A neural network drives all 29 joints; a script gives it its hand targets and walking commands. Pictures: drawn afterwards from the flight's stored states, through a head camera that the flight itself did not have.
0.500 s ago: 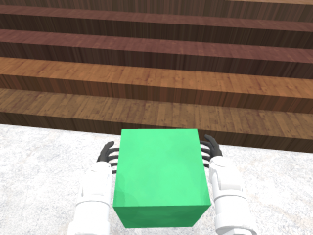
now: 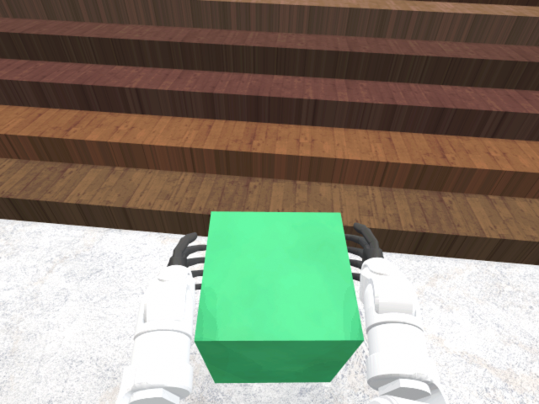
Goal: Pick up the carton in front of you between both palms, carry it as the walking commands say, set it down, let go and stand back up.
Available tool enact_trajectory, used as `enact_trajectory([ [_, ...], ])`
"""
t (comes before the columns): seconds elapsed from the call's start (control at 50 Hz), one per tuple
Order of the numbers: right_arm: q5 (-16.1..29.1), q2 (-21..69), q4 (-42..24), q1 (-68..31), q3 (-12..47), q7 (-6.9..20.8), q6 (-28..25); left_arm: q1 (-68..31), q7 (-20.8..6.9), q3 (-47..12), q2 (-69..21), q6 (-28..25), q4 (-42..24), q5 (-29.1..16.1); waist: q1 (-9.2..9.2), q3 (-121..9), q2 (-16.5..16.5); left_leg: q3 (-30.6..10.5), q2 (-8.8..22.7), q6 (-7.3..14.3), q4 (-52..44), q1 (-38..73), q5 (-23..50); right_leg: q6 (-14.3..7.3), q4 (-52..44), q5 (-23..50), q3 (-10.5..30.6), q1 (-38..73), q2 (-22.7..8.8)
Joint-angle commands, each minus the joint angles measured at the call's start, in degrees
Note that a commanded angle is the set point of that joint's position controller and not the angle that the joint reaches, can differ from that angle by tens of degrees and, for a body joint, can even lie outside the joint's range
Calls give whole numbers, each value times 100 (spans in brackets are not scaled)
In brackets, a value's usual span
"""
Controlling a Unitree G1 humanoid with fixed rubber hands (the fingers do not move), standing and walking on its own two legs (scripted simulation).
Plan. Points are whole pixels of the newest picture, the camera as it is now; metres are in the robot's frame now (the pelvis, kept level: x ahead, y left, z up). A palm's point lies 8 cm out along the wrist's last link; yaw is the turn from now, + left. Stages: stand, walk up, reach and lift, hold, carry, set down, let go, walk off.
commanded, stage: hold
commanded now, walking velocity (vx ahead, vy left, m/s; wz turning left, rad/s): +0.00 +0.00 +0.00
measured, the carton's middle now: (274, 302) +0.29 +0.00 -0.03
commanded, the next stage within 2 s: carry in 0.26 s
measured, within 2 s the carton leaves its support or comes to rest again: neither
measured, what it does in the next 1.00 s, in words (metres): walks ahead: left foot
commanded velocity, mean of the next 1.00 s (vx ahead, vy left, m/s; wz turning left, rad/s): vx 0.39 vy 0.00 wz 0.00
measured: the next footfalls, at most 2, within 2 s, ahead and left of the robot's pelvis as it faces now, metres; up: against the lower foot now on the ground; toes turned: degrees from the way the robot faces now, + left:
left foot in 0.76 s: +0.24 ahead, +0.08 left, +0.00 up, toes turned +8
right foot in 1.14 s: +0.54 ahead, -0.16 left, +0.00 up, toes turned -14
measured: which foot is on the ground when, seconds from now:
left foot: down 0.00-0.46, up 0.48-0.74, down 0.76-1.00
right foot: down 0.00-0.76, up 0.78-1.00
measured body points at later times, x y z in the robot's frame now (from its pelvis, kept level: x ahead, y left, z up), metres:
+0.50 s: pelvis +0.04 -0.02 -0.01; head +0.00 -0.03 +0.44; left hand +0.34 +0.12 +0.06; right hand +0.34 -0.18 +0.06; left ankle +0.02 +0.12 -0.74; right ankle +0.02 -0.12 -0.75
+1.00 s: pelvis +0.28 -0.02 +0.00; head +0.28 -0.02 +0.45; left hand +0.57 +0.11 +0.08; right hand +0.55 -0.20 +0.08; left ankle +0.20 +0.07 -0.75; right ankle +0.33 -0.15 -0.70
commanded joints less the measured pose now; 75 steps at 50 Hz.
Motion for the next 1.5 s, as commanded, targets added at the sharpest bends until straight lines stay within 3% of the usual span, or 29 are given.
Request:
enact_trajectory([
  [0.0,1531,5332,472,-2641,2978,1609,1,-3542,-1534,-2999,-5285,-398,-316,-1705,0,-1151,69,373,-267,-57,-360,423,198,-30,-425,309,-473,-196,318],
  [0.22,1575,5338,297,-2384,3041,1563,40,-3285,-1513,-3048,-5234,-364,-480,-1727,3,-1252,48,364,-302,-70,-350,548,688,7,-437,812,-441,-30,323],
  [0.24,1676,5415,205,-2441,3231,1540,58,-3393,-1511,-3197,-5335,-365,-538,-1840,46,-1059,325,224,655,76,77,-227,-273,-89,99,-108,-180,-820,-604],
  [0.28,1798,5398,-16,-2388,3331,1484,129,-3467,-1481,-3322,-5282,-315,-764,-1959,-8,-946,360,-297,731,215,-409,-703,-3314,-95,107,-2697,-127,-1503,-345],
  [0.3,1876,5475,-187,-2395,3485,1446,172,-3635,-1456,-3519,-5343,-288,-1029,-2065,-27,-855,495,-525,877,289,-633,-903,-3829,-39,511,-2786,-394,-1768,-156],
  [0.34,2146,5545,-851,-2502,3968,1334,303,-3836,-1400,-4112,-5425,-150,-1704,-2414,-37,-1199,1046,-1080,1448,546,-837,-673,-3016,33,1589,-1173,-1013,-1804,5],
  [0.4,2417,5270,-1440,-2181,4431,1135,766,-3496,-1307,-4471,-5251,280,-2143,-2783,22,-1915,697,-309,1174,528,-324,-964,-2509,-102,475,-1017,-1176,-851,-93],
  [0.42,2499,5159,-1643,-2037,4534,1067,931,-3407,-1274,-4561,-5196,455,-2295,-2899,36,-2041,276,109,907,406,263,-1544,-2508,-187,-91,-1316,-798,-87,-337],
  [0.46,2756,4933,-2160,-2348,4749,1004,1311,-3025,-1177,-4558,-4968,810,-2360,-2909,168,-1383,-1659,1278,193,-29,2262,-3530,-1979,-874,-1373,-2936,2045,571,-2177],
  [0.48,2973,4991,-2379,-2714,4967,1020,1498,-3148,-1123,-4565,-4882,969,-2611,-2908,200,-976,-1342,1032,482,49,2453,-3623,-1879,-1204,-1344,-2488,2335,197,-2369],
  [0.52,3248,5053,-2406,-2626,5164,1043,1775,-3118,-1051,-4588,-4712,1313,-2965,-2995,177,-1061,-630,1089,501,77,2354,-3711,-1816,-1125,-1134,-896,1459,439,-2071],
  [0.6,3550,5094,-2879,-1945,5364,963,2195,-2732,-989,-4793,-4727,1768,-3608,-3322,166,-1838,-1008,1576,216,39,1466,-3110,-1025,-841,-574,1275,156,1163,-1560],
  [0.66,3518,5106,-3183,-1466,5257,897,2445,-2238,-999,-4782,-4747,2060,-3839,-3373,166,-1882,-929,1903,72,37,680,-2242,-548,-792,-232,1295,-297,768,-1448],
  [0.7,3417,5110,-3319,-1213,5226,881,2581,-2026,-1049,-4805,-4793,2216,-3973,-3406,101,-2087,-479,2003,68,129,-1,-223,123,-544,696,1392,-922,-465,-1174],
  [0.72,3351,5074,-3358,-1017,5206,875,2636,-1993,-1080,-4795,-4765,2301,-4009,-3432,16,-2315,-115,1486,589,352,86,1056,-232,-354,1484,1020,-1211,-1572,-1026],
  [0.74,3279,4979,-3376,-809,5135,872,2695,-1987,-1112,-4775,-4730,2392,-4094,-3470,-101,-2413,1003,-561,2022,806,-398,1905,-1329,-90,2835,-511,-1559,-2957,-676],
  [0.76,3255,4946,-3271,-857,5004,854,2746,-2315,-1131,-4819,-4594,2495,-4260,-3566,-157,-1956,1668,-2187,2860,1383,-846,2140,-924,-47,3568,-2008,-1529,-4261,-208],
  [0.78,3201,4986,-3393,-1072,4908,816,2760,-2789,-1143,-4974,-4627,2561,-4480,-3735,-202,-1844,1234,-2370,3015,1666,-816,1786,-734,-196,4127,-2048,-1034,-4412,-553],
  [0.84,3544,5059,-3864,-1821,4997,765,2889,-2923,-1152,-4916,-4763,2615,-4341,-3895,-152,-1663,311,-960,2458,1157,-1231,813,-1014,-201,3782,-1248,-945,-4058,-986],
  [0.9,3700,4969,-3843,-1878,5097,830,2969,-2437,-1054,-4797,-4865,2590,-4018,-3680,-135,-1692,483,254,1975,889,-1195,678,-128,-92,2650,-568,-1384,-3526,-764],
  [1.04,3783,4983,-3506,-1687,5160,1076,3019,-2267,-899,-4675,-4873,2546,-3887,-3323,-112,-1240,1066,1345,1553,578,-747,290,1300,-136,854,696,-2185,-2313,-342],
  [1.1,3854,4859,-3990,-2093,5200,1028,3035,-2645,-890,-4695,-4781,2558,-4362,-3477,84,-1798,637,2085,1140,229,1284,-511,2038,-266,535,174,-2470,-48,-104],
  [1.12,3863,4743,-4152,-2269,5174,994,3078,-2702,-873,-4682,-4685,2589,-4486,-3486,239,-2276,-56,1989,930,61,2635,-1472,955,-468,333,-799,-1096,1099,-1018],
  [1.14,3865,4640,-4330,-2325,5173,956,3135,-2777,-857,-4633,-4463,2624,-4553,-3518,226,-2529,-1545,1819,281,-156,4374,-2872,-1211,-1165,-510,-1492,1836,1858,-2562],
  [1.16,3904,4645,-4440,-2383,5171,929,3178,-2682,-844,-4588,-4509,2624,-4585,-3531,261,-2493,-1394,1119,273,67,5223,-3745,-1759,-1595,-700,-528,2359,2050,-2652],
  [1.2,3847,4608,-4457,-2594,5062,874,3153,-3304,-814,-4735,-4534,2665,-5010,-3703,247,-2518,-610,652,714,316,5573,-3891,-1373,-1351,-364,762,1123,1562,-2392],
  [1.24,3857,4494,-4536,-2996,5086,793,3150,-3772,-800,-4811,-4474,2701,-5047,-3785,200,-2450,-129,601,939,331,4939,-3615,-798,-1053,-450,1048,353,975,-2102],
  [1.36,3414,3716,-3615,-3577,4737,502,3347,-4574,-826,-4716,-3770,2940,-4077,-4035,343,-2144,-541,1066,732,253,3241,-3799,-247,-1163,-608,1402,-617,870,-1773],
  [1.48,3582,4020,-2561,-4734,4345,553,3512,-5678,-900,-4280,-4169,3072,-2931,-4134,401,-1577,-592,1668,367,381,1508,-3247,568,-957,-277,2527,-1375,708,-1334],
])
